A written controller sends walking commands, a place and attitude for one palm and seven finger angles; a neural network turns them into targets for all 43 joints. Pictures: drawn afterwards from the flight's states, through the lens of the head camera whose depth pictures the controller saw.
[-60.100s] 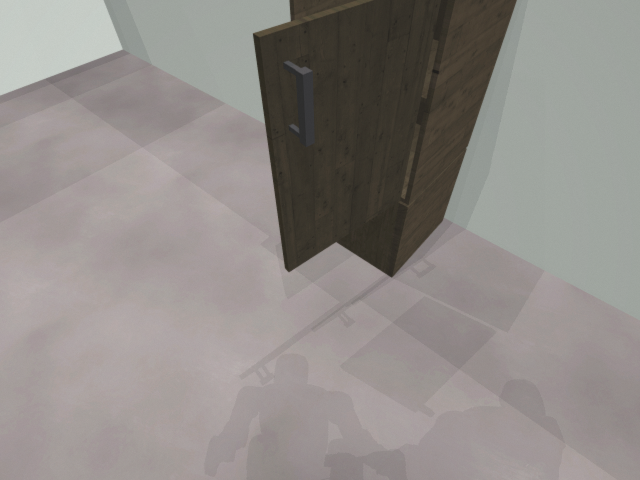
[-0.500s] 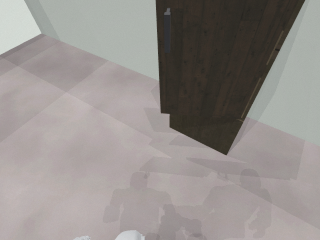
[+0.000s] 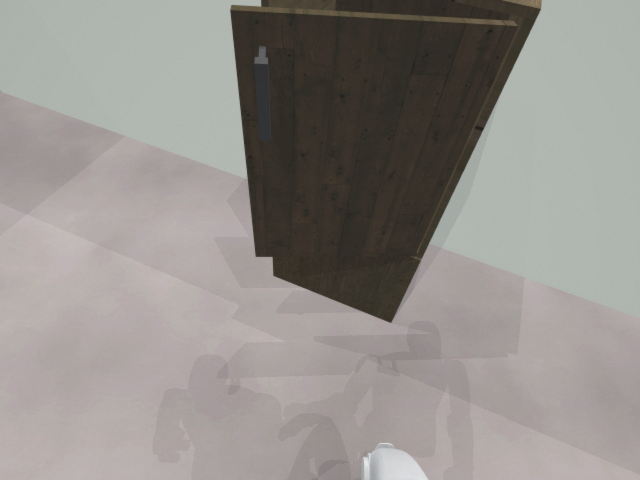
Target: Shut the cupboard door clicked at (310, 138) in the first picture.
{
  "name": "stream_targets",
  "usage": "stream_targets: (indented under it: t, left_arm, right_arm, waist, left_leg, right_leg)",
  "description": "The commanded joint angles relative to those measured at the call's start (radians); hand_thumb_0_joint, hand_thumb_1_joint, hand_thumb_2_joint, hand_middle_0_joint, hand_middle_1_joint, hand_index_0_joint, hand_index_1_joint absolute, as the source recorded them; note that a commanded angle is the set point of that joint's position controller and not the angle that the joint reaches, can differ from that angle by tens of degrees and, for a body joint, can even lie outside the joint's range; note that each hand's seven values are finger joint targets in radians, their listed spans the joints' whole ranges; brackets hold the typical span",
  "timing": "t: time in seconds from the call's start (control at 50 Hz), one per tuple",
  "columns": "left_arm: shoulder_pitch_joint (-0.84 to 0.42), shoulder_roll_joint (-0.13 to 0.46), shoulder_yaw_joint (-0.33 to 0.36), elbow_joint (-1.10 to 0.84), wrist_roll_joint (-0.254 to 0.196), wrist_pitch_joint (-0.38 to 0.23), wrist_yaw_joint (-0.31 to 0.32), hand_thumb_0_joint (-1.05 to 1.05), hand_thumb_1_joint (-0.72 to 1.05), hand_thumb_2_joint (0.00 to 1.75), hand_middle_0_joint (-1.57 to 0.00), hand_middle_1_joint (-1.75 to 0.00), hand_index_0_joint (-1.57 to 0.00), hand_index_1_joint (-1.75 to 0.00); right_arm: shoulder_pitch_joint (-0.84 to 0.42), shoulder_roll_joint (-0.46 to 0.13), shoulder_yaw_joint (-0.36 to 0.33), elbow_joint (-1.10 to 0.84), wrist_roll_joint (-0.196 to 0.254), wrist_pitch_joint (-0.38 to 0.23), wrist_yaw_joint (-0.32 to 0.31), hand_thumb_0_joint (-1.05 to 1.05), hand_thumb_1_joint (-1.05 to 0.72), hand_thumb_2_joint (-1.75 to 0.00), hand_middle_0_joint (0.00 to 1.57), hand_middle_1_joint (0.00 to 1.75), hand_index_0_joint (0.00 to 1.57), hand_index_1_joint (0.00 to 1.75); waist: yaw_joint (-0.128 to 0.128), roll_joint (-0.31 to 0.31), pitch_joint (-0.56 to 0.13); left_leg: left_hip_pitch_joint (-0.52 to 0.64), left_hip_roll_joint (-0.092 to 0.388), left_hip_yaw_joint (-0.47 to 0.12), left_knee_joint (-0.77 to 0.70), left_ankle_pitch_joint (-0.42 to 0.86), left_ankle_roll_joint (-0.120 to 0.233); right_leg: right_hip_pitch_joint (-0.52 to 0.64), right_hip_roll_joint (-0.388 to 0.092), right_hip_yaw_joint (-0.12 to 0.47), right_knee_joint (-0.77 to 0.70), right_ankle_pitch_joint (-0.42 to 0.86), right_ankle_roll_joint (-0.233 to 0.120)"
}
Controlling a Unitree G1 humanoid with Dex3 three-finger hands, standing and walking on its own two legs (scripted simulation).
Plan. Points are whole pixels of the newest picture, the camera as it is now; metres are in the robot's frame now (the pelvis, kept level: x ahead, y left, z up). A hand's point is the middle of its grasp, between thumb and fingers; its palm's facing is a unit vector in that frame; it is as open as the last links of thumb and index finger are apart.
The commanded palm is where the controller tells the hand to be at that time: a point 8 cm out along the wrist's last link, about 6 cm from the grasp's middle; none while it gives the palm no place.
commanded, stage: take the last steps up to it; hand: left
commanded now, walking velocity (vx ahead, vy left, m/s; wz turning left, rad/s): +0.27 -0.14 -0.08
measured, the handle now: (263, 95) +0.64 +0.11 +0.12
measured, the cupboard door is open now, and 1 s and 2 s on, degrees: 26 26 26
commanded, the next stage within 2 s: come to a stop and stand still in 0.30 s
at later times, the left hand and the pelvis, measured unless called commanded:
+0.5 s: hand (256, 452) +0.19 +0.09 -0.20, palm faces +0.05 -0.99 -0.14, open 7.3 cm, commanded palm none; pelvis +0.17 -0.08 -0.02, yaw +0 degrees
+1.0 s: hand (238, 434) +0.21 +0.12 -0.18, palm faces +0.00 -0.96 -0.29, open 7.4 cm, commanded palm none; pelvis +0.17 -0.08 -0.02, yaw -2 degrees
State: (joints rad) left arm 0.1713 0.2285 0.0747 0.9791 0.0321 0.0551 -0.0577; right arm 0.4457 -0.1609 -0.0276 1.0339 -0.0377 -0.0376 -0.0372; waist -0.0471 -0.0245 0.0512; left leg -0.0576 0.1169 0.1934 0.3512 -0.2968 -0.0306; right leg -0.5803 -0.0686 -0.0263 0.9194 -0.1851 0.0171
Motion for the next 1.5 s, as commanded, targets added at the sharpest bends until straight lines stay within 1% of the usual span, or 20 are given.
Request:
stream_targets:
  t: [0.0, 0.04, 0.08, 0.1, 0.12, 0.14, 0.18, 0.28, 0.4, 0.48, 0.6, 0.72, 0.82, 0.84, 0.86, 0.88, 1.0, 1.1, 1.26, 1.48]
  left_arm:
    - [-0.154, 0.008, -0.009, -0.107, -0.004, -0.040, -0.001, 0.00, 0.90, 0.90, -0.20, -0.30, -0.20, -0.30]
    - [-0.107, 0.023, -0.003, -0.086, -0.006, -0.049, 0.002, 0.00, 0.90, 0.90, -0.20, -0.30, -0.20, -0.30]
    - [0.087, 0.067, 0.013, -0.024, -0.005, -0.064, 0.012, 0.00, 0.90, 0.90, -0.20, -0.30, -0.20, -0.30]
    - [0.245, 0.131, 0.031, 0.028, 0.002, -0.077, 0.022, 0.00, 0.90, 0.90, -0.20, -0.30, -0.20, -0.30]
    - [0.370, 0.231, 0.055, 0.071, 0.002, -0.089, 0.039, 0.00, 0.90, 0.90, -0.20, -0.30, -0.20, -0.30]
    - [0.341, 0.244, 0.050, 0.070, -0.019, -0.086, 0.050, 0.00, 0.90, 0.90, -0.20, -0.30, -0.20, -0.30]
    - [0.156, 0.153, 0.026, 0.029, -0.018, -0.083, 0.065, 0.00, 0.90, 0.90, -0.20, -0.30, -0.20, -0.30]
    - [0.049, 0.043, -0.018, 0.019, -0.007, -0.111, 0.075, 0.00, 0.90, 0.90, -0.20, -0.30, -0.20, -0.30]
    - [0.088, 0.031, -0.024, 0.054, -0.016, -0.114, 0.075, 0.00, 0.90, 0.90, -0.20, -0.30, -0.20, -0.30]
    - [0.163, -0.033, -0.054, 0.072, -0.031, -0.095, 0.102, 0.00, 0.90, 0.90, -0.20, -0.30, -0.20, -0.30]
    - [0.180, 0.038, -0.033, 0.068, -0.021, -0.054, 0.112, 0.00, 0.90, 0.90, -0.20, -0.30, -0.20, -0.30]
    - [0.179, 0.033, -0.017, 0.016, -0.011, -0.041, 0.110, 0.00, 0.90, 0.90, -0.20, -0.30, -0.20, -0.30]
    - [0.162, 0.084, -0.014, 0.005, -0.002, -0.046, 0.109, 0.00, 0.90, 0.90, -0.20, -0.30, -0.20, -0.30]
    - [0.161, 0.038, -0.035, -0.053, 0.003, -0.070, 0.148, 0.00, 0.90, 0.90, -0.20, -0.30, -0.20, -0.30]
    - [0.156, 0.135, -0.020, -0.109, -0.002, -0.079, 0.140, 0.00, 0.90, 0.90, -0.20, -0.30, -0.20, -0.30]
    - [0.161, 0.107, -0.016, -0.105, -0.002, -0.086, 0.137, 0.00, 0.90, 0.90, -0.20, -0.30, -0.20, -0.30]
    - [0.127, 0.124, -0.030, -0.154, -0.004, -0.089, 0.125, 0.00, 0.90, 0.90, -0.20, -0.30, -0.20, -0.30]
    - [0.124, 0.092, -0.050, -0.147, -0.017, -0.055, 0.111, 0.00, 0.90, 0.90, -0.20, -0.30, -0.20, -0.30]
    - [0.118, 0.084, -0.054, -0.124, -0.011, -0.051, 0.092, 0.00, 0.90, 0.90, -0.20, -0.30, -0.20, -0.30]
    - [0.158, 0.079, -0.065, -0.039, -0.010, -0.066, 0.088, 0.00, 0.90, 0.90, -0.20, -0.30, -0.20, -0.30]
  right_arm:
    - [0.070, -0.192, -0.048, -0.012, -0.009, -0.012, -0.001, 0.00, -0.90, -0.90, 0.20, 0.30, 0.20, 0.30]
    - [0.041, -0.209, -0.053, -0.011, -0.007, -0.009, 0.002, 0.00, -0.90, -0.90, 0.20, 0.30, 0.20, 0.30]
    - [0.000, -0.212, -0.055, -0.011, 0.003, -0.004, 0.006, 0.00, -0.90, -0.90, 0.20, 0.30, 0.20, 0.30]
    - [-0.019, -0.184, -0.049, -0.016, 0.016, -0.008, 0.015, 0.00, -0.90, -0.90, 0.20, 0.30, 0.20, 0.30]
    - [-0.010, -0.086, -0.028, -0.043, 0.033, -0.008, 0.022, 0.00, -0.90, -0.90, 0.20, 0.30, 0.20, 0.30]
    - [-0.055, -0.103, -0.028, -0.065, 0.033, 0.001, 0.019, 0.00, -0.90, -0.90, 0.20, 0.30, 0.20, 0.30]
    - [-0.090, -0.085, -0.035, -0.055, 0.027, 0.007, 0.024, 0.00, -0.90, -0.90, 0.20, 0.30, 0.20, 0.30]
    - [-0.030, -0.029, -0.020, -0.009, 0.010, 0.028, 0.027, 0.00, -0.90, -0.90, 0.20, 0.30, 0.20, 0.30]
    - [-0.108, -0.015, -0.003, -0.023, 0.014, 0.015, 0.026, 0.00, -0.90, -0.90, 0.20, 0.30, 0.20, 0.30]
    - [-0.108, -0.113, 0.002, -0.008, 0.026, -0.002, 0.000, 0.00, -0.90, -0.90, 0.20, 0.30, 0.20, 0.30]
    - [-0.172, -0.142, -0.017, -0.033, 0.035, 0.043, -0.022, 0.00, -0.90, -0.90, 0.20, 0.30, 0.20, 0.30]
    - [-0.217, -0.177, -0.046, -0.077, 0.027, 0.065, -0.017, 0.00, -0.90, -0.90, 0.20, 0.30, 0.20, 0.30]
    - [-0.241, -0.091, -0.032, -0.082, 0.027, 0.077, 0.002, 0.00, -0.90, -0.90, 0.20, 0.30, 0.20, 0.30]
    - [-0.270, -0.135, -0.039, -0.167, 0.026, 0.041, 0.008, 0.00, -0.90, -0.90, 0.20, 0.30, 0.20, 0.30]
    - [-0.235, -0.098, -0.035, -0.165, 0.026, 0.053, 0.027, 0.00, -0.90, -0.90, 0.20, 0.30, 0.20, 0.30]
    - [-0.269, -0.082, -0.024, -0.167, 0.019, 0.049, 0.031, 0.00, -0.90, -0.90, 0.20, 0.30, 0.20, 0.30]
    - [-0.189, -0.079, -0.012, -0.170, 0.027, 0.043, 0.026, 0.00, -0.90, -0.90, 0.20, 0.30, 0.20, 0.30]
    - [-0.224, -0.140, 0.000, -0.155, 0.016, 0.024, 0.027, 0.00, -0.90, -0.90, 0.20, 0.30, 0.20, 0.30]
    - [-0.195, -0.167, -0.004, -0.147, 0.012, 0.026, 0.028, 0.00, -0.90, -0.90, 0.20, 0.30, 0.20, 0.30]
    - [-0.182, -0.172, 0.001, -0.087, 0.022, 0.013, 0.025, 0.00, -0.90, -0.90, 0.20, 0.30, 0.20, 0.30]
  waist:
    - [-0.030, 0.215, 0.057]
    - [-0.004, 0.212, 0.030]
    - [0.090, 0.120, -0.059]
    - [0.164, -0.024, -0.150]
    - [0.196, -0.318, -0.249]
    - [0.172, -0.287, -0.216]
    - [0.092, -0.183, -0.090]
    - [-0.013, -0.073, -0.065]
    - [0.001, -0.014, -0.035]
    - [0.034, 0.166, -0.113]
    - [0.035, 0.153, -0.085]
    - [0.047, 0.045, -0.191]
    - [0.047, -0.167, -0.125]
    - [0.024, -0.081, -0.118]
    - [0.042, -0.191, -0.158]
    - [0.061, -0.059, -0.140]
    - [0.025, -0.117, -0.062]
    - [0.065, 0.200, 0.033]
    - [0.056, 0.069, -0.001]
    - [0.053, 0.038, -0.020]
  left_leg:
    - [0.011, 0.239, -0.113, -0.110, 0.303, 0.137]
    - [-0.021, 0.245, -0.104, -0.067, 0.361, 0.129]
    - [-0.096, 0.187, -0.047, 0.153, 0.460, 0.089]
    - [-0.240, 0.106, 0.019, 0.373, 0.334, 0.050]
    - [-0.496, -0.077, 0.028, 0.696, -0.292, 0.013]
    - [-0.550, -0.066, -0.116, 0.878, -0.359, 0.041]
    - [-0.560, -0.005, -0.167, 0.932, -0.195, 0.046]
    - [-0.379, -0.002, -0.140, 0.663, -0.090, 0.014]
    - [-0.244, -0.048, -0.110, 0.272, 0.033, 0.009]
    - [-0.021, 0.136, -0.281, 0.139, 0.900, 0.115]
    - [0.008, 0.119, -0.274, 0.131, 1.000, 0.132]
    - [-0.017, 0.135, -0.297, 0.149, 0.743, 0.157]
    - [-0.228, -0.080, -0.157, 0.309, 0.071, 0.040]
    - [-0.246, -0.075, -0.123, 0.272, -0.029, 0.024]
    - [-0.294, -0.095, -0.138, 0.360, -0.030, 0.057]
    - [-0.314, -0.110, -0.134, 0.365, -0.056, 0.055]
    - [-0.220, -0.100, -0.153, 0.248, -0.004, 0.064]
    - [-0.297, 0.028, -0.368, 0.019, 0.078, 0.134]
    - [-0.332, 0.002, -0.368, -0.071, -0.250, 0.108]
    - [-0.265, 0.000, -0.375, -0.087, -0.155, 0.112]
  right_leg:
    - [0.001, 0.003, -0.046, -0.213, -0.028, -0.017]
    - [0.133, 0.028, -0.063, -0.280, -0.041, -0.037]
    - [0.428, 0.081, -0.085, -0.413, 0.002, -0.065]
    - [0.662, -0.001, 0.016, -0.476, -0.044, -0.096]
    - [0.849, -0.266, 0.397, -0.583, -0.063, -0.198]
    - [0.741, -0.318, 0.487, -0.684, -0.092, -0.230]
    - [0.537, -0.268, 0.405, -0.726, -0.240, -0.225]
    - [0.356, -0.164, 0.081, -0.682, 0.224, -0.209]
    - [0.364, -0.158, 0.102, -0.633, 0.255, -0.212]
    - [0.370, -0.015, 0.019, -0.516, 0.130, -0.030]
    - [0.371, -0.030, 0.016, -0.448, 0.215, -0.025]
    - [0.378, -0.009, 0.044, -0.396, 0.111, -0.041]
    - [0.463, -0.211, 0.219, -0.498, 0.582, -0.167]
    - [0.477, -0.146, 0.250, -0.432, 0.917, -0.110]
    - [0.499, -0.147, 0.184, -0.403, 0.780, -0.107]
    - [0.513, -0.181, 0.204, -0.400, 0.845, -0.136]
    - [0.386, -0.123, 0.150, -0.421, 0.566, -0.146]
    - [0.337, 0.035, 0.055, -0.424, -0.140, -0.051]
    - [0.347, 0.022, 0.061, -0.475, -0.234, -0.056]
    - [0.359, -0.002, 0.073, -0.512, -0.141, -0.058]
